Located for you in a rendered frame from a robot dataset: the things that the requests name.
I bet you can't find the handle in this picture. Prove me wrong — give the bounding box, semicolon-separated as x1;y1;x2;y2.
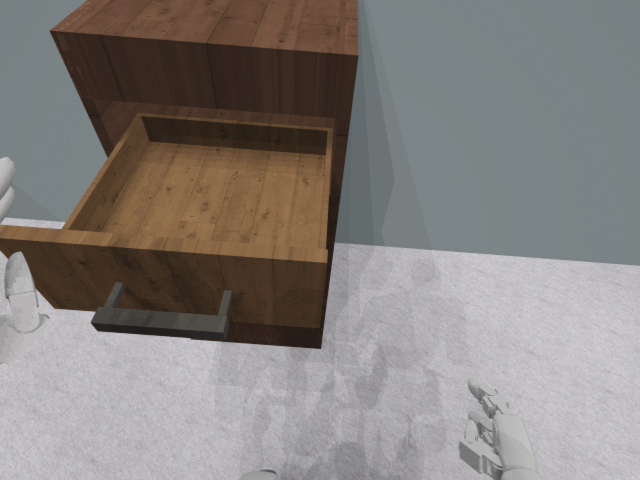
91;282;233;341

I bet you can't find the left robot hand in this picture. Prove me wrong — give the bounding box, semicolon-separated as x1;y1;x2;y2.
0;157;51;366

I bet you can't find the left robot shin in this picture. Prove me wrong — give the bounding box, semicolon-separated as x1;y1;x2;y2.
259;468;279;477

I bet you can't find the right robot hand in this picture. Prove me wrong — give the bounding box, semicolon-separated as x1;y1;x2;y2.
459;378;539;480

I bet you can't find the drawer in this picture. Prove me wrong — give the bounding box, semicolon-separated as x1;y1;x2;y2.
0;113;333;328

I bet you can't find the cabinet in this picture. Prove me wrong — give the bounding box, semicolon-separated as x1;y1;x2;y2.
49;0;359;349

